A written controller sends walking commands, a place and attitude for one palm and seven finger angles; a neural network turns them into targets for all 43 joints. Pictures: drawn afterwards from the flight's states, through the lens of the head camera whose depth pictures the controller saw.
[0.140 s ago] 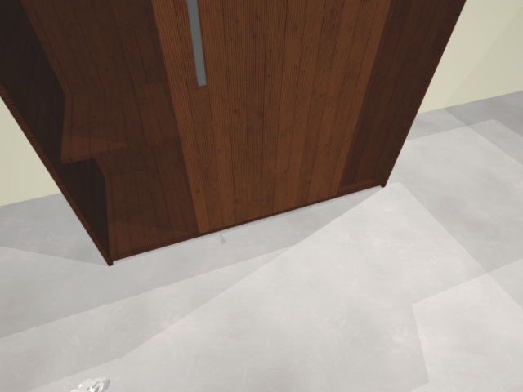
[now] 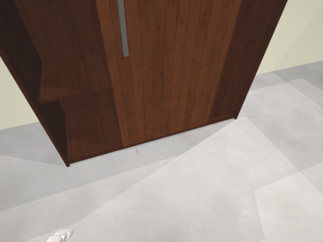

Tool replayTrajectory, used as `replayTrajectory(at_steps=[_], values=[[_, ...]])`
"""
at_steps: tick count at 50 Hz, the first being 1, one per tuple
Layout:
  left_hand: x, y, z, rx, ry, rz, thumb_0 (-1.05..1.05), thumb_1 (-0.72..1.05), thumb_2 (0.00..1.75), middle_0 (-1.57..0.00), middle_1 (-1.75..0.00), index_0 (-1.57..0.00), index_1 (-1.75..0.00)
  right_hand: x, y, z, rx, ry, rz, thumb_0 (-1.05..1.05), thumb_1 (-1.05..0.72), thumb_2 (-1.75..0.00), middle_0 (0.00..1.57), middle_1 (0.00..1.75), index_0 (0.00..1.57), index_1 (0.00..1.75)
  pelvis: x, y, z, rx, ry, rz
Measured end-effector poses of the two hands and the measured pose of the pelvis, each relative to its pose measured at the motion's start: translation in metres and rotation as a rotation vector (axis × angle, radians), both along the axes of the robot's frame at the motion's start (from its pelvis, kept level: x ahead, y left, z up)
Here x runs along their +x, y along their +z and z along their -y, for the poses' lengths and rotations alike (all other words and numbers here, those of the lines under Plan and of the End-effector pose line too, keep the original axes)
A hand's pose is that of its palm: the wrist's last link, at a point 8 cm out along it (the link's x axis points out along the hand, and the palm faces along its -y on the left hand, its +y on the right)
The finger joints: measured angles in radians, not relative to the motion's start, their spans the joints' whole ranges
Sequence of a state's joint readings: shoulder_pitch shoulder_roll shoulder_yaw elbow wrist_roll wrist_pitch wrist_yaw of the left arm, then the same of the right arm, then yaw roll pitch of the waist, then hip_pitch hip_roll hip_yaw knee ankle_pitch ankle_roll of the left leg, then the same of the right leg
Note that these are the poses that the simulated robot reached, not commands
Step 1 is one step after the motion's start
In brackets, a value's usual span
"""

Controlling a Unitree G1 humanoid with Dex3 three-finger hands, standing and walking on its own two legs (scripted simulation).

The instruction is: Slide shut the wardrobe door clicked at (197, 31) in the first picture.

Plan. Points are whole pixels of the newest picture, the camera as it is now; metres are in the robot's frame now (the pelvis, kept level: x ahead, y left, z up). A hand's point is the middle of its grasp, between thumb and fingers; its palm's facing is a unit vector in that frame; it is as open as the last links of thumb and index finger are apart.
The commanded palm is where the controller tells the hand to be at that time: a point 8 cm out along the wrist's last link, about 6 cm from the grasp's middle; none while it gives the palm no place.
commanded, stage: stand and wait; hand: right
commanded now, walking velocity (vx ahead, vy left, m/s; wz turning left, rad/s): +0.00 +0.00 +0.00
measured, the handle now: (121, 21) +0.92 +0.23 +0.17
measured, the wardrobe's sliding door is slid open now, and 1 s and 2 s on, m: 0.39 0.39 0.39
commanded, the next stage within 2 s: look at it before walking up in 0.68 s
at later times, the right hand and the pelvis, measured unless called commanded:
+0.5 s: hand out of the picture +0.05 -0.23 -0.15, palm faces -0.04 +0.94 -0.33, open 7.4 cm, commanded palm none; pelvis -0.01 +0.02 +0.00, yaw +0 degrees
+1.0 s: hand out of the picture +0.08 -0.23 -0.15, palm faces -0.04 +0.94 -0.33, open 7.4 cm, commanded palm none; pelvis +0.00 +0.02 +0.01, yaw +1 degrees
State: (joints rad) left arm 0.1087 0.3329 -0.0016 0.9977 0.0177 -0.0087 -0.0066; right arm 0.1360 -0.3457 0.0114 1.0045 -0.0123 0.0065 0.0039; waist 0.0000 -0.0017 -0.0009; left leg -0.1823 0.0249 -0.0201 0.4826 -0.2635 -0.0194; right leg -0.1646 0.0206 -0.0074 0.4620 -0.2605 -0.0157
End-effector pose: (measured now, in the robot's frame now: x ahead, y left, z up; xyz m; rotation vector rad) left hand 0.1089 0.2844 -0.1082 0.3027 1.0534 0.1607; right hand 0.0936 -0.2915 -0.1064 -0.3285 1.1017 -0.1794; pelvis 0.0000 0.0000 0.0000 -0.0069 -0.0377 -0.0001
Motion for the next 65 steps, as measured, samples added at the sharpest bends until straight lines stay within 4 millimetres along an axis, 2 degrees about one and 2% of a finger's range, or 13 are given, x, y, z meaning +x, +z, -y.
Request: replayTrajectory(at_steps=[5, 10, 20, 27, 34, 47, 56, 65], values=[[-0.007, -0.001, -0.002, -0.009, 0.005, -0.012, 0.00, 0.91, 0.90, -0.20, -0.30, -0.21, -0.30, -0.008, -0.003, -0.012, 0.020, 0.002, -0.012, 0.01, -0.90, -0.90, 0.20, 0.30, 0.21, 0.30, -0.004, 0.001, -0.005, -0.001, 0.002, 0.000], [-0.024, -0.004, -0.009, -0.006, 0.023, -0.055, 0.00, 0.91, 0.90, -0.21, -0.30, -0.21, -0.30, -0.021, -0.007, -0.018, 0.027, -0.006, -0.045, 0.01, -0.90, -0.90, 0.20, 0.30, 0.21, 0.30, -0.008, 0.002, -0.009, 0.000, 0.003, 0.000], [-0.065, -0.010, -0.025, 0.012, 0.066, -0.164, 0.00, 0.91, 0.90, -0.20, -0.30, -0.20, -0.30, -0.044, -0.010, -0.018, 0.017, -0.026, -0.118, 0.01, -0.90, -0.90, 0.20, 0.30, 0.21, 0.30, -0.013, 0.003, -0.015, 0.002, 0.005, -0.003], [-0.077, -0.011, -0.028, 0.012, 0.080, -0.198, 0.00, 0.91, 0.90, -0.20, -0.30, -0.20, -0.30, -0.047, -0.009, -0.016, 0.008, -0.030, -0.131, 0.01, -0.90, -0.90, 0.20, 0.30, 0.21, 0.30, -0.013, 0.004, -0.017, 0.002, 0.007, -0.004], [-0.073, -0.011, -0.026, 0.005, 0.078, -0.188, 0.00, 0.91, 0.90, -0.20, -0.30, -0.20, -0.30, -0.039, -0.008, -0.017, 0.007, -0.022, -0.114, 0.01, -0.90, -0.90, 0.20, 0.30, 0.21, 0.30, -0.012, 0.005, -0.018, 0.003, 0.008, -0.006], [-0.050, -0.007, -0.022, 0.005, 0.062, -0.146, 0.00, 0.91, 0.90, -0.20, -0.30, -0.20, -0.30, -0.022, -0.007, -0.019, 0.017, -0.012, -0.086, 0.01, -0.90, -0.90, 0.20, 0.30, 0.21, 0.30, -0.006, 0.005, -0.016, 0.002, 0.009, -0.011], [-0.038, -0.005, -0.023, 0.009, 0.055, -0.131, 0.00, 0.91, 0.90, -0.20, -0.30, -0.20, -0.30, -0.020, -0.006, -0.017, 0.013, -0.018, -0.092, 0.01, -0.90, -0.90, 0.20, 0.30, 0.21, 0.30, -0.002, 0.006, -0.016, 0.002, 0.009, -0.010], [-0.035, -0.005, -0.024, 0.009, 0.054, -0.137, 0.00, 0.91, 0.90, -0.20, -0.30, -0.20, -0.30, -0.024, -0.006, -0.016, 0.008, -0.025, -0.109, 0.01, -0.90, -0.90, 0.20, 0.30, 0.21, 0.30, 0.001, 0.006, -0.017, 0.002, 0.010, -0.011]])
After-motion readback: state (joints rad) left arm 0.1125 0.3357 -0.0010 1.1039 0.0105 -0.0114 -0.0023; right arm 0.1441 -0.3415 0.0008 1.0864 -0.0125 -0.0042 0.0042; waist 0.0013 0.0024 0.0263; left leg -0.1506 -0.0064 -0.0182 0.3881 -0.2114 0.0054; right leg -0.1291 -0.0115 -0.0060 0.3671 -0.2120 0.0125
